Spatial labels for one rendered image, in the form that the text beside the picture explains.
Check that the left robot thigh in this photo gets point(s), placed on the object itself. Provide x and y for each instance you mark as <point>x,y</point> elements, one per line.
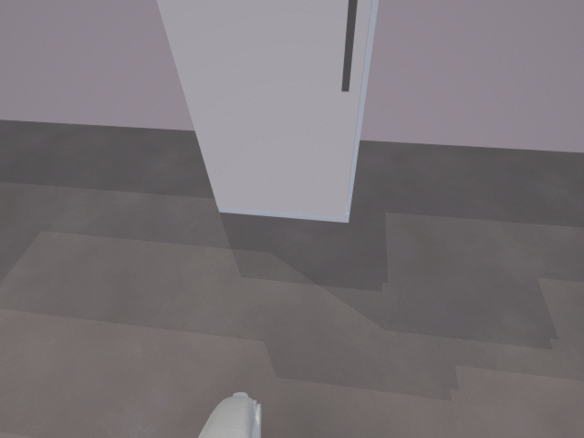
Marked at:
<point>234,417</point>

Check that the fridge door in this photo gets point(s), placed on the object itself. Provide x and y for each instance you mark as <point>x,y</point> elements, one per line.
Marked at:
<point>262,80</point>

